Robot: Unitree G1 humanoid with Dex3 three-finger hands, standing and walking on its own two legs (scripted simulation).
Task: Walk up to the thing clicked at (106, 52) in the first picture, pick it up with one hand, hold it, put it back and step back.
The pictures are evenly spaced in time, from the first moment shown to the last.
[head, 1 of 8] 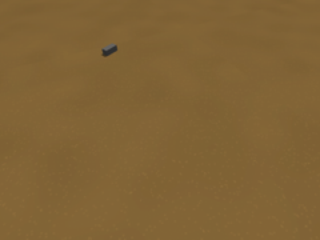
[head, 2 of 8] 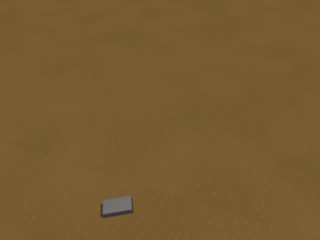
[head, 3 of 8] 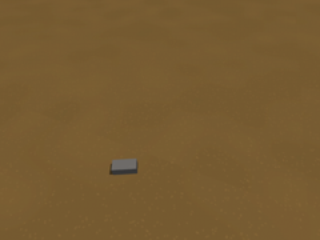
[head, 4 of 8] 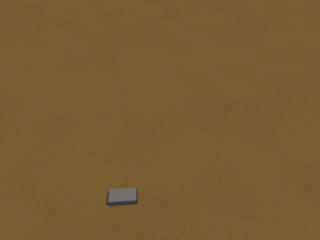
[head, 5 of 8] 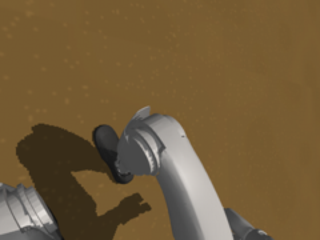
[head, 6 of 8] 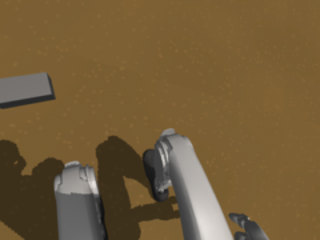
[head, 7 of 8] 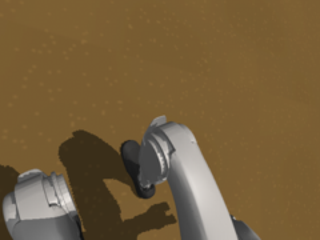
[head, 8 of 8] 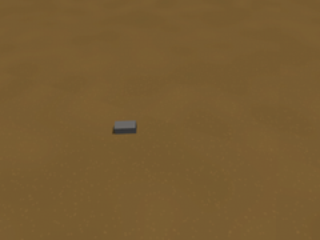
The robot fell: no
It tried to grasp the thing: yes
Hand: left
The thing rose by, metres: 0.66
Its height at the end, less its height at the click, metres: +0.00
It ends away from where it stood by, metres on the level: 0.03
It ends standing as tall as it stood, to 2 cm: yes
